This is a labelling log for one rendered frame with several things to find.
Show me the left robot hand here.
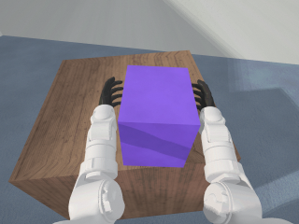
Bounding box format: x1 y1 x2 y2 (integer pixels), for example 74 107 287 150
99 77 123 107

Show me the carton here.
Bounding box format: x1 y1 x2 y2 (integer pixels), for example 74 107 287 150
118 64 201 168

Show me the right robot hand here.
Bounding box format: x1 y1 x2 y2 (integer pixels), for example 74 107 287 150
192 79 216 111

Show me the pedestal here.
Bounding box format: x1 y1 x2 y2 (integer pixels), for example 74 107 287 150
8 50 241 220

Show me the robot right forearm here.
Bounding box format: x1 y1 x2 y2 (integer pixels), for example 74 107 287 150
198 106 263 210

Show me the robot right upper arm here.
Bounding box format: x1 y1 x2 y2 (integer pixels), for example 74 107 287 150
203 181 293 224

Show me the robot left forearm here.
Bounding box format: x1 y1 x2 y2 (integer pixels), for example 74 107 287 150
68 105 118 216

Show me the robot left upper arm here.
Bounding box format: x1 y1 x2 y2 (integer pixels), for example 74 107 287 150
52 178 125 224

